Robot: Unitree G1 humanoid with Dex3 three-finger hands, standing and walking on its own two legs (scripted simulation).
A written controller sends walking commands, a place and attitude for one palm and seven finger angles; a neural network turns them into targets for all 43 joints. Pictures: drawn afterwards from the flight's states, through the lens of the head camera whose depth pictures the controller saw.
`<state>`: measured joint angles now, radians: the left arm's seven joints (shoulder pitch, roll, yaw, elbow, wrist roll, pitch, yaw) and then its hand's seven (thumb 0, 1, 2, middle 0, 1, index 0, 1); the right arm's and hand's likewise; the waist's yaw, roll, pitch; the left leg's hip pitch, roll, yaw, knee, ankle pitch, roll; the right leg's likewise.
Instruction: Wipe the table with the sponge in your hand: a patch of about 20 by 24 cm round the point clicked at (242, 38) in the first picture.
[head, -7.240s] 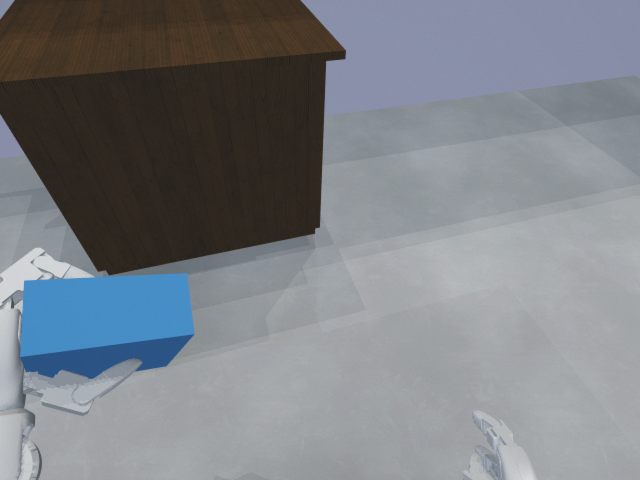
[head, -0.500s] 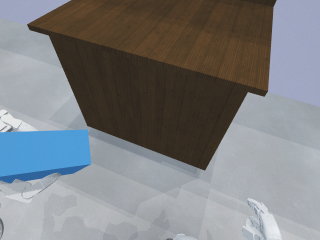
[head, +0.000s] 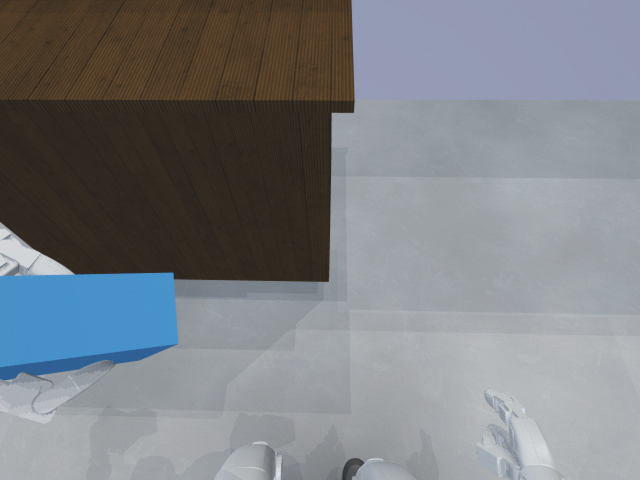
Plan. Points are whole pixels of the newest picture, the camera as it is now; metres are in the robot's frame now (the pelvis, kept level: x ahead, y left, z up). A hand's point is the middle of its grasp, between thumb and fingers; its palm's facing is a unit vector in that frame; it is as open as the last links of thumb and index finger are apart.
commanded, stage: turn to face it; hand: left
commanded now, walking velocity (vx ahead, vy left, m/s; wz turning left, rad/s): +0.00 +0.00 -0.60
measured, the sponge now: (105, 325) +0.23 +0.20 +0.14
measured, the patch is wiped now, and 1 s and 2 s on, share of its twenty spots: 0.00 0.00 0.00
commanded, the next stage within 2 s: take the last steps up to it in 0.56 s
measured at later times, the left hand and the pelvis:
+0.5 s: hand (194, 317) +0.23 +0.12 +0.17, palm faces +0.14 -0.86 -0.50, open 10.0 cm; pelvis -0.05 -0.04 -0.01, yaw -16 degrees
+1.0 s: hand (188, 369) +0.19 +0.11 +0.17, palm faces +0.14 -0.89 -0.44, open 10.0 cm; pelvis -0.08 -0.06 +0.00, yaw -20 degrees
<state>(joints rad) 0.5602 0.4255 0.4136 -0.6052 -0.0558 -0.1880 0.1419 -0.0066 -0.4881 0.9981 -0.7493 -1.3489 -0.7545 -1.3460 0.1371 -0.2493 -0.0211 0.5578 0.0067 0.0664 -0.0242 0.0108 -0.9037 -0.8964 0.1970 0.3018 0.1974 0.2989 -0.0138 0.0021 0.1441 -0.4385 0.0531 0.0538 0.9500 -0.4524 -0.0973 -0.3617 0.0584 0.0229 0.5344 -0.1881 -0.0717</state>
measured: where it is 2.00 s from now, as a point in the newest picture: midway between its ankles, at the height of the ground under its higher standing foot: outside the picture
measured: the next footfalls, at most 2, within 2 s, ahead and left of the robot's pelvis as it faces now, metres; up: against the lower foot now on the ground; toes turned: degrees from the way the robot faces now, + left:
left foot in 0.16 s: +0.02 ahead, +0.14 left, +0.00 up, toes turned -1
right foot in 0.44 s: -0.02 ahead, -0.16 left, +0.00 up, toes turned -21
